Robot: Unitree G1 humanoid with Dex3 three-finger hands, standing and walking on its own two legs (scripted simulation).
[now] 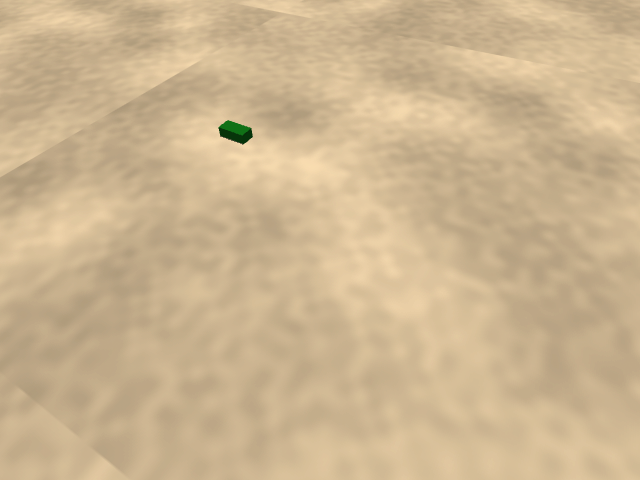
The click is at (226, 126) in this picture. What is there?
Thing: lying carton
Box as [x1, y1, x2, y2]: [218, 120, 252, 143]
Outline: 218,127 220,135 244,143 252,136 251,129 249,127 228,120
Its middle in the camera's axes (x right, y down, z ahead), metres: -0.46 -0.59 +2.19
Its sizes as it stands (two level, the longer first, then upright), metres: 0.168 0.082 0.056
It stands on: the floor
